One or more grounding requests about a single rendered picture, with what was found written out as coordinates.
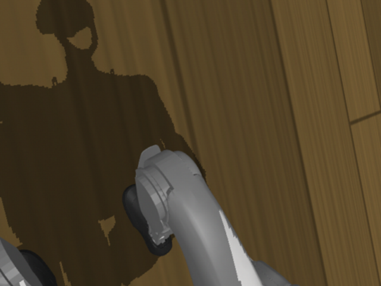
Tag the right robot hand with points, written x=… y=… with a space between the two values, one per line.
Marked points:
x=269 y=276

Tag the left robot foot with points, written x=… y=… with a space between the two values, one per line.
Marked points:
x=40 y=268

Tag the right robot foot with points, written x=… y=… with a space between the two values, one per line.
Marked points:
x=131 y=206

